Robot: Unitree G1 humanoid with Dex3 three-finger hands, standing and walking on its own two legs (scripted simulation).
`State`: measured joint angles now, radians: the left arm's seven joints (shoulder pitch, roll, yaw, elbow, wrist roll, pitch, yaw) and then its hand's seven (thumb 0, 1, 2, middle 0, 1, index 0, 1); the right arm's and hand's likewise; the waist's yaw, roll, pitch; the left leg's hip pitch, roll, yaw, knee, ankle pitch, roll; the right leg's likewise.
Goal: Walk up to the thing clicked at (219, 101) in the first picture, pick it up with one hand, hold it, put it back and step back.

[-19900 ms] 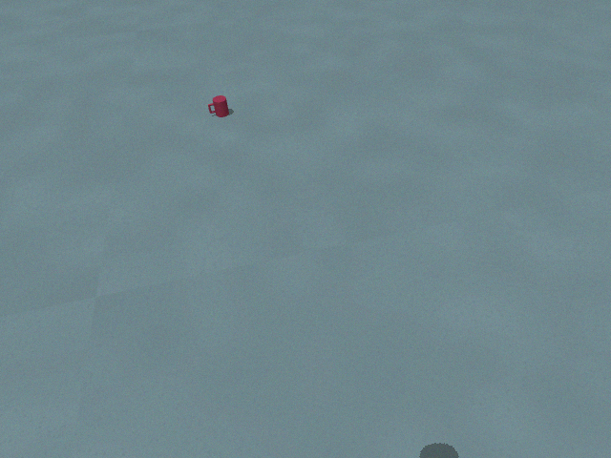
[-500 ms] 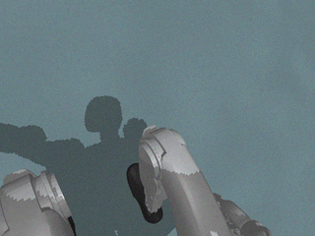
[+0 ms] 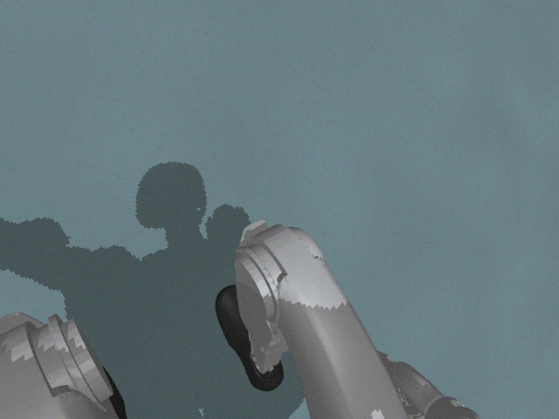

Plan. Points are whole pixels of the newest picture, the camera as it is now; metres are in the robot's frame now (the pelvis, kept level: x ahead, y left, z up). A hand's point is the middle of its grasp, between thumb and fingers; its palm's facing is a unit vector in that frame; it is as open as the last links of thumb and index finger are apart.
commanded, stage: rest palm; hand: left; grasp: from above
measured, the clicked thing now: out of the picture +0.47 +0.38 -0.26
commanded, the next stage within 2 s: close in 0.14 s
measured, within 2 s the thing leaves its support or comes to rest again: neither
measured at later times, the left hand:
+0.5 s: hand out of the picture +0.46 +0.37 -0.23, palm faces -0.45 -0.13 -0.89, open 13.1 cm
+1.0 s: hand out of the picture +0.46 +0.37 -0.22, palm faces -0.45 -0.13 -0.88, open 12.2 cm
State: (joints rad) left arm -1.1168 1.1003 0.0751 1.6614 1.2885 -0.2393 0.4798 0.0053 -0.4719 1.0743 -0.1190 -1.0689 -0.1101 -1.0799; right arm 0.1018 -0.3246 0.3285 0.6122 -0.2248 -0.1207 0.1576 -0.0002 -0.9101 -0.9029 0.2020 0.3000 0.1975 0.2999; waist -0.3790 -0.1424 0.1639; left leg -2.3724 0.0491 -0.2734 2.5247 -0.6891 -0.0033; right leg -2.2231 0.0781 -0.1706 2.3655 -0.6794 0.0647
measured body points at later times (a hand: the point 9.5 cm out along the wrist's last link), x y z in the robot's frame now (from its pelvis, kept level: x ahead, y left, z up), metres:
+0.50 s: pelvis +0.00 +0.00 +0.00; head +0.28 +0.14 +0.33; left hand +0.48 +0.37 -0.18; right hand +0.08 -0.25 -0.06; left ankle +0.07 +0.13 -0.27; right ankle +0.11 -0.12 -0.27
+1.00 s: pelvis +0.00 +0.00 +0.00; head +0.28 +0.13 +0.33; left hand +0.48 +0.37 -0.17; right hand +0.07 -0.25 -0.06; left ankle +0.07 +0.13 -0.27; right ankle +0.11 -0.12 -0.27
